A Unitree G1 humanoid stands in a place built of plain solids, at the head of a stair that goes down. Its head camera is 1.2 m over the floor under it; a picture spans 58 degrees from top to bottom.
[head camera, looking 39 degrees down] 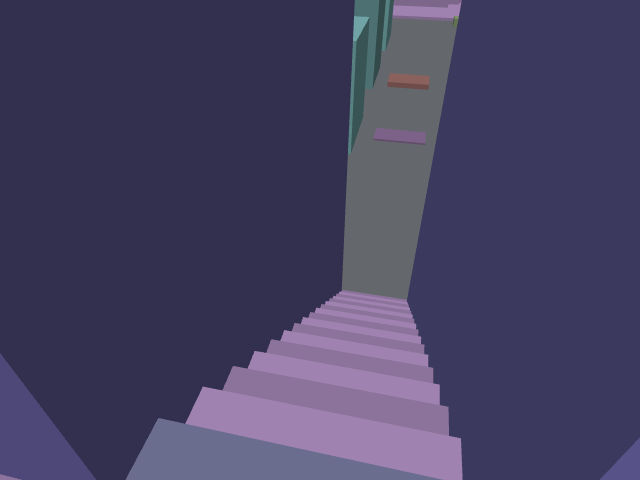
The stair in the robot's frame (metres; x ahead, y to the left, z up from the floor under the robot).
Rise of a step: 0.20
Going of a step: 0.23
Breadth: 0.92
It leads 12 degrees to the right of straight ahead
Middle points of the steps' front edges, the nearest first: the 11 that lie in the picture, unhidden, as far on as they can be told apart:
0.56 0.03 0.00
0.79 -0.02 -0.20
1.02 -0.07 -0.39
1.24 -0.12 -0.59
1.47 -0.16 -0.79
1.70 -0.21 -0.99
1.92 -0.26 -1.19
2.15 -0.31 -1.38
2.37 -0.36 -1.58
2.60 -0.41 -1.78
2.83 -0.46 -1.98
